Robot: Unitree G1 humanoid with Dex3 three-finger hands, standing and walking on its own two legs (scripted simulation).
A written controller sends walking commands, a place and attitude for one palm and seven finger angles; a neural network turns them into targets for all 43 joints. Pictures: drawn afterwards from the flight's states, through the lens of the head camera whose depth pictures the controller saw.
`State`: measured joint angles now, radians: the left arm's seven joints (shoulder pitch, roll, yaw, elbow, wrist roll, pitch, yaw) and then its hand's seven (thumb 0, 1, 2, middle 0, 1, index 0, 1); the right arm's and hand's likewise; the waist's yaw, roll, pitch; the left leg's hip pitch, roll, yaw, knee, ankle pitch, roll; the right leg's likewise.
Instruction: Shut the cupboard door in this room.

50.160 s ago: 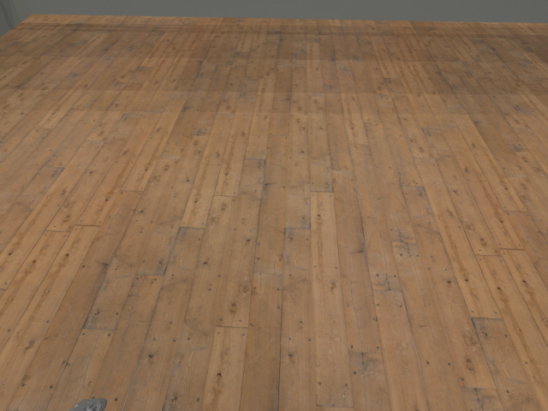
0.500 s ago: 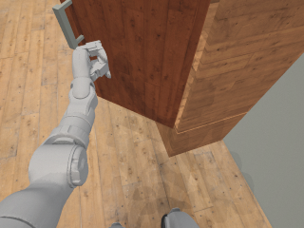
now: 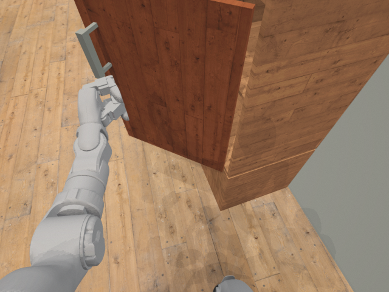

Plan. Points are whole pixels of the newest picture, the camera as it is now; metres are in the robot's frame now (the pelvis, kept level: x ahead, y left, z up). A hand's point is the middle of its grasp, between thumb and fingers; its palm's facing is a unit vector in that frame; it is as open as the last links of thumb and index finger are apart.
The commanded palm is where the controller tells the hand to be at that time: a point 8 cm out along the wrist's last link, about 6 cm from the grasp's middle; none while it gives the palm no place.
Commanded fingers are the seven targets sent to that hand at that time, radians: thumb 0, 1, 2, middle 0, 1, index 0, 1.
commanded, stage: draw the hand back to the body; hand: left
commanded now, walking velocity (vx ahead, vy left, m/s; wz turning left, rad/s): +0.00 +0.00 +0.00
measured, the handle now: (96, 51) +0.69 +0.21 +0.10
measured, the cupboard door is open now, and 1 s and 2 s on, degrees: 46 46 46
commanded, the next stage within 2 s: step back with the hand held close in 1.36 s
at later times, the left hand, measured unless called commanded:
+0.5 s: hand (54, 167) +0.31 +0.19 +0.15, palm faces +0.23 -0.95 -0.22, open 3.2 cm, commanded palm +0.27 +0.24 +0.17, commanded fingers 0.00 0.90 0.90 -0.83 -0.99 -0.83 -0.99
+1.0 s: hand out of the picture +0.20 +0.28 +0.19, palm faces +0.50 -0.75 -0.43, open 6.3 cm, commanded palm +0.15 +0.31 +0.21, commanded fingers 0.00 0.90 0.90 -0.20 -0.30 -0.20 -0.30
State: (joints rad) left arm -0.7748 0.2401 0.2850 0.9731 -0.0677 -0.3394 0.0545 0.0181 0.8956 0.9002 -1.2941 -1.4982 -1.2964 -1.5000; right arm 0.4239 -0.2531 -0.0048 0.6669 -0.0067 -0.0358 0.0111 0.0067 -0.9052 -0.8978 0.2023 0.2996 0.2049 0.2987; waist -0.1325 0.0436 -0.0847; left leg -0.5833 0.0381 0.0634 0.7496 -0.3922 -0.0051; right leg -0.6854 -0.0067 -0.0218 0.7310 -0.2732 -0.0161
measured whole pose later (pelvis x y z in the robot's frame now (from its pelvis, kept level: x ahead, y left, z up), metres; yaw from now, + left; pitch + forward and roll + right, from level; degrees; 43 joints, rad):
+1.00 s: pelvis +0.02 +0.00 +0.03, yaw +3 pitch -4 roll +0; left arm 0.46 0.34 0.34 -0.33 -0.05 -0.10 0.12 0.02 0.89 0.90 -0.41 -0.53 -0.41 -0.53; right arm 0.22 -0.23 0.01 0.65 0.01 -0.08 -0.08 0.01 -0.90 -0.90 0.20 0.30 0.20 0.30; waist 0.06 0.09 0.00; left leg -0.04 0.02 0.02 0.40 -0.29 -0.01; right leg -0.13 -0.02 -0.07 0.41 -0.21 0.00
